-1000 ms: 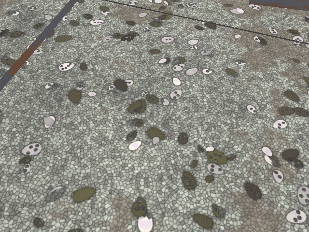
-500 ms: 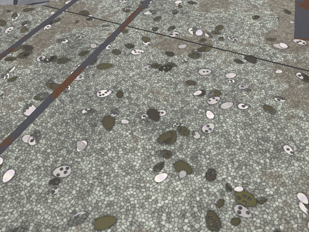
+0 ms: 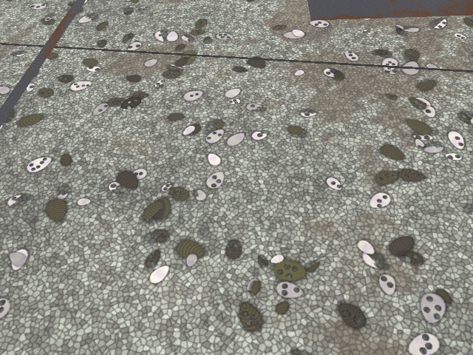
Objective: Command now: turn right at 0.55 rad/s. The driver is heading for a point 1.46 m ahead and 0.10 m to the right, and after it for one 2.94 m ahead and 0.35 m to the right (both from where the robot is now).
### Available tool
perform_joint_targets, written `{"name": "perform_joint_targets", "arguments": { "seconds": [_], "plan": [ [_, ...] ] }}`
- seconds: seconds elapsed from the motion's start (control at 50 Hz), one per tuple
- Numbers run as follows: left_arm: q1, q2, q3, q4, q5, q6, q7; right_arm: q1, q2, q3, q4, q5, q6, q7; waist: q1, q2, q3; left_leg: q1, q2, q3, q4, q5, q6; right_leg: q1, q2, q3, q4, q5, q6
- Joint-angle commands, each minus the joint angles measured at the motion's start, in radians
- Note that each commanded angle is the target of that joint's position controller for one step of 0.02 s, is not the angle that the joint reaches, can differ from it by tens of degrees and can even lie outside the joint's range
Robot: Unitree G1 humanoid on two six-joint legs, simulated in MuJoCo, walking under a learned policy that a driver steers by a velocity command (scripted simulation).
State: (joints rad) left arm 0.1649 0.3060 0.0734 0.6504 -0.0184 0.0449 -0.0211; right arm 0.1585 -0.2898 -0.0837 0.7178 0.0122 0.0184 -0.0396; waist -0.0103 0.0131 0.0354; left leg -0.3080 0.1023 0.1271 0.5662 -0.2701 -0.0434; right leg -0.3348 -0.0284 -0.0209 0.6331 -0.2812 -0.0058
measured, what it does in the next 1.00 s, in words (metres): steps on the spot: left foot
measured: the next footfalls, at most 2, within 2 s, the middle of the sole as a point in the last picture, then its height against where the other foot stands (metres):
left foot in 0.48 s outside the picture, level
left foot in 1.88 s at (248, 353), level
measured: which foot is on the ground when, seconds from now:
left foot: down 0.00-0.00, up 0.02-0.46, down 0.48-1.00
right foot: down 0.00-1.00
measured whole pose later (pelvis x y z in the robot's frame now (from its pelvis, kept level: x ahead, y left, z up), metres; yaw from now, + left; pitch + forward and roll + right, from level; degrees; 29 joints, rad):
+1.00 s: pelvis +0.03 +0.01 +0.01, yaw -12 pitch -1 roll +0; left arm 0.23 0.23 0.05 0.63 0.01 0.01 0.01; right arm 0.15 -0.23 -0.03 0.74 -0.01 -0.02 0.00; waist 0.00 0.00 0.03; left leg -0.22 -0.02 -0.03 0.54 -0.31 0.00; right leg -0.24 0.08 0.14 0.56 -0.30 -0.01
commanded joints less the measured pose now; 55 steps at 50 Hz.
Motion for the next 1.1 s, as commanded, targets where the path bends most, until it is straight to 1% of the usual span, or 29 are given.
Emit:
{"name": "perform_joint_targets", "arguments": {
  "seconds": [0.02, 0.04, 0.06, 0.08, 0.1, 0.12, 0.16, 0.22, 0.26, 0.3, 0.34, 0.4, 0.42, 0.44, 0.46, 0.48, 0.5, 0.52, 0.54, 0.56, 0.58, 0.6, 0.62, 0.68, 0.78, 0.88, 1.1],
  "plan": [
    [0.115, 0.284, 0.076, -0.079, 0.018, -0.008, 0.024, 0.039, -0.046, -0.008, -0.075, -0.059, -0.007, 0.011, -0.009, -0.370, -0.098, -0.376, -0.059, 0.020, 0.452, -0.422, -0.032, 0.325, -0.314, 0.509, -0.227, 0.654, -0.225],
    [0.146, 0.268, 0.068, -0.096, 0.059, -0.032, 0.010, -0.088, -0.098, -0.022, -0.112, -0.039, -0.018, 0.003, 0.092, -0.270, -0.177, -0.411, -0.105, -0.165, 0.614, -0.440, -0.026, 0.247, -0.373, 0.604, -0.287, 0.591, -0.361],
    [0.108, 0.245, 0.061, -0.094, 0.063, -0.052, 0.005, -0.110, -0.119, -0.030, -0.113, -0.011, -0.016, -0.003, 0.065, -0.183, -0.130, -0.431, -0.088, -0.197, 0.663, -0.350, -0.008, 0.221, -0.316, 0.525, -0.296, 0.469, -0.326],
    [0.050, 0.214, 0.055, -0.094, 0.040, -0.060, 0.011, -0.088, -0.127, -0.035, -0.096, -0.012, -0.012, -0.011, 0.030, -0.138, -0.099, -0.444, -0.071, -0.205, 0.641, -0.247, 0.002, 0.201, -0.258, 0.456, -0.290, 0.376, -0.263],
    [0.011, 0.178, 0.043, -0.103, 0.021, -0.056, 0.020, -0.072, -0.130, -0.039, -0.073, -0.022, -0.006, -0.020, 0.015, -0.115, -0.098, -0.430, -0.057, -0.214, 0.622, -0.180, -0.003, 0.190, -0.222, 0.416, -0.282, 0.342, -0.221],
    [-0.016, 0.166, 0.036, -0.109, 0.014, -0.051, 0.028, -0.051, -0.129, -0.041, -0.068, -0.027, -0.004, -0.021, -0.004, -0.122, -0.103, -0.382, -0.066, -0.210, 0.624, -0.130, -0.011, 0.150, -0.194, 0.382, -0.282, 0.365, -0.209],
    [-0.007, 0.148, 0.028, -0.115, 0.019, -0.046, 0.040, -0.030, -0.108, -0.036, -0.060, -0.021, -0.008, -0.014, -0.011, -0.128, -0.134, -0.340, -0.089, -0.206, 0.622, -0.067, -0.021, 0.149, -0.166, 0.362, -0.282, 0.374, -0.209],
    [0.024, 0.144, 0.028, -0.112, 0.014, -0.043, 0.052, -0.055, -0.086, -0.025, -0.062, -0.016, -0.013, -0.010, 0.008, -0.124, -0.138, -0.352, -0.097, -0.215, 0.484, -0.034, -0.035, 0.209, -0.155, 0.372, -0.277, 0.334, -0.208],
    [0.029, 0.141, 0.028, -0.111, 0.016, -0.038, 0.057, -0.071, -0.079, -0.018, -0.061, -0.015, -0.015, -0.005, 0.023, -0.138, -0.139, -0.317, -0.091, -0.214, 0.379, -0.023, -0.044, 0.219, -0.150, 0.375, -0.273, 0.291, -0.205],
    [0.032, 0.142, 0.028, -0.110, 0.022, -0.034, 0.055, -0.082, -0.076, -0.013, -0.062, -0.012, -0.018, 0.003, 0.035, -0.155, -0.129, -0.256, -0.087, -0.207, 0.304, -0.039, -0.045, 0.189, -0.149, 0.385, -0.274, 0.254, -0.213],
    [0.030, 0.142, 0.025, -0.108, 0.027, -0.030, 0.048, -0.083, -0.080, -0.011, -0.063, -0.009, -0.022, 0.010, 0.043, -0.162, -0.114, -0.192, -0.087, -0.197, 0.244, -0.074, -0.039, 0.151, -0.149, 0.399, -0.269, 0.247, -0.225],
    [0.020, 0.135, 0.019, -0.104, 0.027, -0.026, 0.037, -0.077, -0.086, -0.009, -0.064, -0.004, -0.031, 0.019, 0.048, -0.161, -0.106, -0.114, -0.092, -0.184, 0.152, -0.107, -0.024, 0.140, -0.151, 0.431, -0.248, 0.300, -0.234],
    [0.013, 0.128, 0.015, -0.102, 0.025, -0.025, 0.036, -0.070, -0.083, -0.007, -0.063, -0.003, -0.035, 0.023, 0.042, -0.159, -0.107, -0.085, -0.093, -0.182, 0.101, -0.099, -0.018, 0.146, -0.147, 0.439, -0.237, 0.327, -0.231],
    [-0.002, 0.117, 0.010, -0.101, 0.021, -0.025, 0.035, -0.053, -0.074, -0.005, -0.058, -0.003, -0.040, 0.028, 0.024, -0.151, -0.111, -0.035, -0.095, -0.176, 0.012, -0.052, -0.008, 0.144, -0.134, 0.434, -0.219, 0.349, -0.219],
    [-0.013, 0.102, 0.004, -0.098, 0.015, -0.024, 0.035, -0.026, -0.062, 0.000, -0.048, -0.008, -0.046, 0.034, -0.002, -0.140, -0.113, 0.045, -0.097, -0.167, -0.129, 0.067, 0.007, 0.127, -0.110, 0.419, -0.203, 0.354, -0.194],
    [0.009, 0.087, -0.001, -0.090, 0.016, -0.029, 0.035, -0.012, -0.076, 0.000, -0.047, -0.021, -0.052, 0.037, -0.003, -0.114, -0.124, 0.141, -0.064, -0.197, -0.197, 0.207, 0.026, 0.093, -0.085, 0.405, -0.196, 0.306, -0.151],
    [0.040, 0.064, -0.009, -0.089, 0.035, -0.038, 0.035, 0.008, -0.131, -0.008, -0.056, -0.038, -0.054, 0.033, 0.017, -0.022, -0.154, 0.236, 0.051, -0.288, -0.184, 0.408, 0.069, 0.037, -0.032, 0.347, -0.128, 0.182, -0.095],
    [0.104, 0.051, -0.009, -0.084, 0.039, -0.049, 0.028, -0.035, -0.169, -0.014, -0.044, -0.039, -0.050, 0.032, 0.095, 0.144, -0.148, 0.227, 0.115, -0.353, -0.148, 0.486, 0.150, -0.002, 0.066, 0.222, -0.102, -0.001, -0.047],
    [0.082, 0.064, -0.010, -0.078, 0.049, -0.051, 0.028, -0.066, -0.095, 0.003, -0.052, -0.033, -0.049, 0.033, 0.073, 0.164, -0.149, 0.158, 0.125, -0.376, -0.177, 0.359, 0.193, 0.052, 0.054, 0.188, -0.117, -0.028, -0.009],
    [0.042, 0.082, -0.003, -0.079, 0.045, -0.050, 0.029, -0.080, -0.070, 0.011, -0.057, -0.030, -0.049, 0.035, 0.053, 0.145, -0.126, 0.140, 0.082, -0.347, -0.179, 0.253, 0.168, 0.068, 0.052, 0.182, -0.126, 0.014, -0.001],
    [0.020, 0.079, -0.001, -0.079, 0.042, -0.044, 0.030, -0.079, -0.082, 0.009, -0.058, -0.029, -0.051, 0.035, 0.040, 0.119, -0.113, 0.134, 0.046, -0.314, -0.170, 0.193, 0.136, 0.067, 0.054, 0.182, -0.125, 0.063, -0.005],
    [0.007, 0.082, 0.001, -0.088, 0.040, -0.036, 0.030, -0.074, -0.092, 0.008, -0.061, -0.024, -0.056, 0.035, 0.028, 0.106, -0.089, 0.124, 0.026, -0.295, -0.161, 0.164, 0.118, 0.059, 0.052, 0.194, -0.129, 0.110, -0.014],
    [0.012, 0.073, 0.001, -0.090, 0.038, -0.032, 0.028, -0.059, -0.095, 0.008, -0.055, -0.025, -0.060, 0.033, 0.027, 0.090, -0.084, 0.115, 0.016, -0.282, -0.154, 0.146, 0.107, 0.069, 0.045, 0.204, -0.138, 0.136, -0.022],
    [0.023, 0.058, 0.000, -0.087, 0.033, -0.037, 0.026, -0.035, -0.081, 0.014, -0.055, -0.023, -0.058, 0.028, 0.014, 0.041, -0.072, 0.119, -0.013, -0.252, -0.122, 0.142, 0.092, 0.063, 0.039, 0.218, -0.146, 0.169, -0.036],
    [0.034, 0.042, 0.001, -0.086, 0.033, -0.046, 0.026, -0.031, -0.068, 0.019, -0.061, -0.021, -0.049, 0.027, 0.003, -0.021, -0.073, 0.137, -0.038, -0.232, -0.091, 0.149, 0.086, 0.060, 0.030, 0.234, -0.158, 0.189, -0.032],
    [0.047, 0.039, 0.003, -0.090, 0.033, -0.050, 0.032, -0.036, -0.056, 0.022, -0.057, -0.020, -0.050, 0.034, 0.006, -0.032, -0.072, 0.134, -0.049, -0.226, -0.089, 0.153, 0.082, 0.078, 0.024, 0.238, -0.159, 0.205, -0.027],
    [0.057, 0.021, 0.007, -0.108, 0.032, -0.048, 0.044, -0.029, -0.042, 0.023, -0.027, -0.017, -0.056, 0.037, 0.011, -0.015, -0.065, 0.114, -0.056, -0.226, -0.104, 0.139, 0.077, 0.110, 0.022, 0.231, -0.155, 0.220, -0.019]
  ]
}}
Over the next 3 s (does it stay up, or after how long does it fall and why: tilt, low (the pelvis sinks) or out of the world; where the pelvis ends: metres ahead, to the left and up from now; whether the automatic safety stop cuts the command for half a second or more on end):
stays up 0.88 -0.16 0.00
